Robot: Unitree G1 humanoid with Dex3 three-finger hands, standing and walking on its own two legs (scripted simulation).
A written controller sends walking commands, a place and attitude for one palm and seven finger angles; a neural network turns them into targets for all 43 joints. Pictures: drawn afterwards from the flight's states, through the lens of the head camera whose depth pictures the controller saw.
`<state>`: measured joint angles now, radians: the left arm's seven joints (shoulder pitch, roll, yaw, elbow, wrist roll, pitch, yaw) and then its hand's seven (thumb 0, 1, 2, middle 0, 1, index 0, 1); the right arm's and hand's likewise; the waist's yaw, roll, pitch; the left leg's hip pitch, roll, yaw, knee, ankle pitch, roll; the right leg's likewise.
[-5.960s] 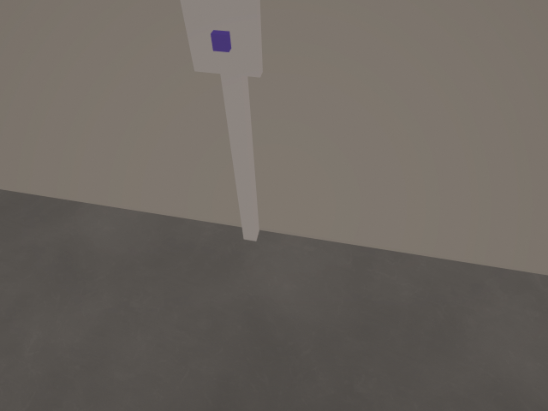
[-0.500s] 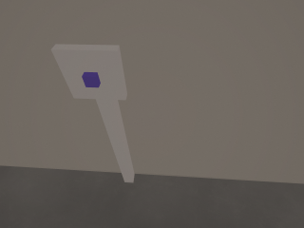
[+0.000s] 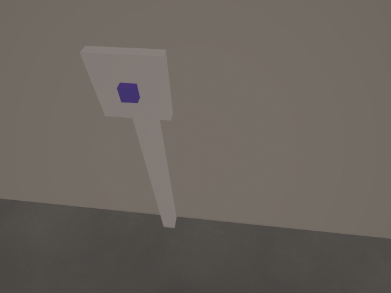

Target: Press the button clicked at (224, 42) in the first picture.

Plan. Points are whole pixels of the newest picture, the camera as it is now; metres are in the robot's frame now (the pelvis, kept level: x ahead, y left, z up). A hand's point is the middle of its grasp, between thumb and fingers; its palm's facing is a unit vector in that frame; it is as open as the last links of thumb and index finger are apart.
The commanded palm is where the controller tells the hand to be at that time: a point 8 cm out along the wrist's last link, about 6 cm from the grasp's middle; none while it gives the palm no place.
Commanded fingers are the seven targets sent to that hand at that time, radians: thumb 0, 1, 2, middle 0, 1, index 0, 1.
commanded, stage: look again from close up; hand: left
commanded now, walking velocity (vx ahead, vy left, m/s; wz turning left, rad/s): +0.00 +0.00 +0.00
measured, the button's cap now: (129, 92) +0.51 +0.19 +0.14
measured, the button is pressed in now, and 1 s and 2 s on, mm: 0 0 0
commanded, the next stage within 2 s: come to a stop and stand still in 0.38 s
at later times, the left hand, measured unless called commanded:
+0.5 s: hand out of the picture +0.06 +0.28 -0.15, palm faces -0.01 -0.95 -0.30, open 7.4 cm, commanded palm none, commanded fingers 0.00 0.90 0.90 -0.20 -0.30 -0.20 -0.30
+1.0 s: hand out of the picture -0.02 +0.23 -0.17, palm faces -0.02 -0.99 -0.16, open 7.4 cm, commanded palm none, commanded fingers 0.00 0.90 0.90 -0.20 -0.30 -0.20 -0.30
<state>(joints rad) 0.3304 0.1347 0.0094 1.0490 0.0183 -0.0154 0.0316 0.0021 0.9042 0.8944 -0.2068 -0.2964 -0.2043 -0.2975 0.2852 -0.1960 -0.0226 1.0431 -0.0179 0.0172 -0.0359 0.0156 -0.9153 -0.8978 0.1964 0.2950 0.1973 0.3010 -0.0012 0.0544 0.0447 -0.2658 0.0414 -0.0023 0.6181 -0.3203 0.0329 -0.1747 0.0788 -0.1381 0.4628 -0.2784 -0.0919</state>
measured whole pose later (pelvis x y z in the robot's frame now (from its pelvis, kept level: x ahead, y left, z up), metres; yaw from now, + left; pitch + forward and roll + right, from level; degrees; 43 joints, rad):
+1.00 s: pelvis -0.01 +0.06 +0.01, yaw -1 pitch -2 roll -1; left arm 0.31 0.17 -0.03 1.13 0.01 0.00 0.03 0.00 0.90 0.89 -0.20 -0.30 -0.20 -0.30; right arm 0.24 -0.18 0.03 1.15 -0.01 -0.01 -0.02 0.01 -0.90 -0.90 0.20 0.30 0.20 0.30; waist 0.00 -0.02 0.02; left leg -0.14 -0.05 0.06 0.38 -0.20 0.08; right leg -0.13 -0.02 -0.08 0.38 -0.21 0.00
